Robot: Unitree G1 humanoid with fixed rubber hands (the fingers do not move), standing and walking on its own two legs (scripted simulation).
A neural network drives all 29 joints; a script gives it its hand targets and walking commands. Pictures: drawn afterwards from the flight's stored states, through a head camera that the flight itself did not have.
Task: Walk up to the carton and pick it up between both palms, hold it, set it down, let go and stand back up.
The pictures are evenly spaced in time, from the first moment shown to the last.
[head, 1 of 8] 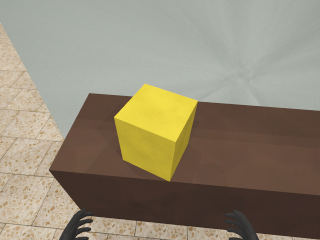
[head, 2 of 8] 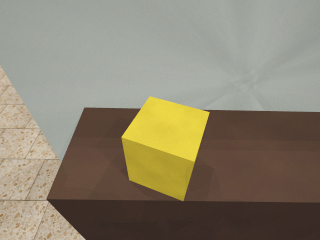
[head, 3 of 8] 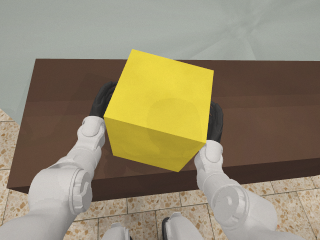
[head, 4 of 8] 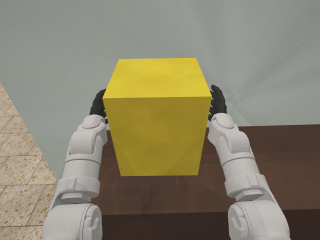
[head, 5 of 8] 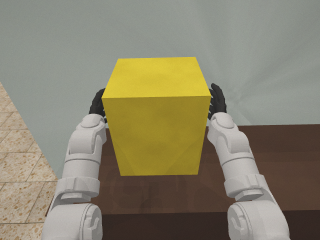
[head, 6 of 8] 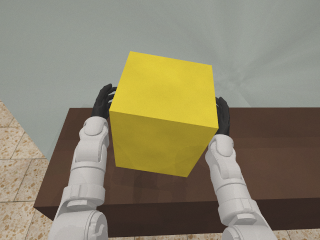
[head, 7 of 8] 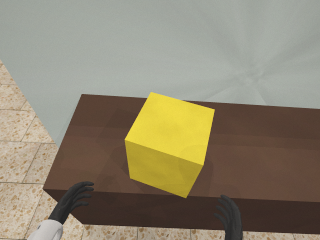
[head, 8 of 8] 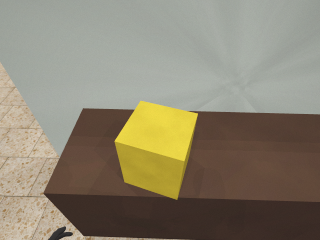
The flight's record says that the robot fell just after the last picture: no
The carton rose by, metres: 0.26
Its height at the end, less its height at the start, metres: +0.00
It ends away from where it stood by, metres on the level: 0.02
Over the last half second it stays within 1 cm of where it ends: yes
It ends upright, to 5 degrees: yes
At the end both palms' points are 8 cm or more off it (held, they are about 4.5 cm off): yes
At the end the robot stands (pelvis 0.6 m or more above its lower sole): yes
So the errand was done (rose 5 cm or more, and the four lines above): yes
